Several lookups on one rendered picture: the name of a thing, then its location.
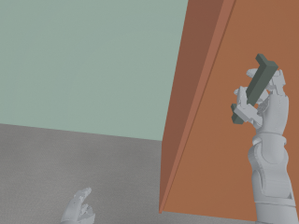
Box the handle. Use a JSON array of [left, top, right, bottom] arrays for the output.
[[231, 53, 278, 125]]

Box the right robot hand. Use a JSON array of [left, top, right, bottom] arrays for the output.
[[234, 68, 289, 135]]

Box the left robot hand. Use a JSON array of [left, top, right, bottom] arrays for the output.
[[61, 188, 95, 224]]

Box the wardrobe door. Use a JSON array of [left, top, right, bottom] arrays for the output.
[[163, 0, 299, 221]]

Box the robot right forearm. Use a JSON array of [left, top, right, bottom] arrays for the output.
[[248, 132, 299, 224]]

